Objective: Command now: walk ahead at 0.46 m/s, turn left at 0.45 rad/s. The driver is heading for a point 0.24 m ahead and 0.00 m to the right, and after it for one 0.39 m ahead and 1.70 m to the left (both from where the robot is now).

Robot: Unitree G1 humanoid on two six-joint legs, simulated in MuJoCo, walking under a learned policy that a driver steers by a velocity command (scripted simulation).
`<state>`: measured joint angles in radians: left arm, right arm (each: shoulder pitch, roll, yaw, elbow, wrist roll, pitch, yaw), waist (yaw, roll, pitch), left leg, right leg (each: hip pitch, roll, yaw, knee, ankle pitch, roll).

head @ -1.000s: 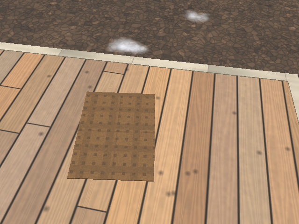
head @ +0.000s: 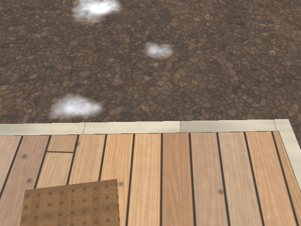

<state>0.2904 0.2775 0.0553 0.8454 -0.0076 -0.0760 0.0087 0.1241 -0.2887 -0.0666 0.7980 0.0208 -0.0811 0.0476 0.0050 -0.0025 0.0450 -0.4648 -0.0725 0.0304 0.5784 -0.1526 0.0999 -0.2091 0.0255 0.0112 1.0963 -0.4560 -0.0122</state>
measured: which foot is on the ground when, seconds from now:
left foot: down 0.00-0.36, up 0.38-0.76, down 0.78-1.00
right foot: up 0.00-0.34, down 0.36-0.78, up 0.80-1.00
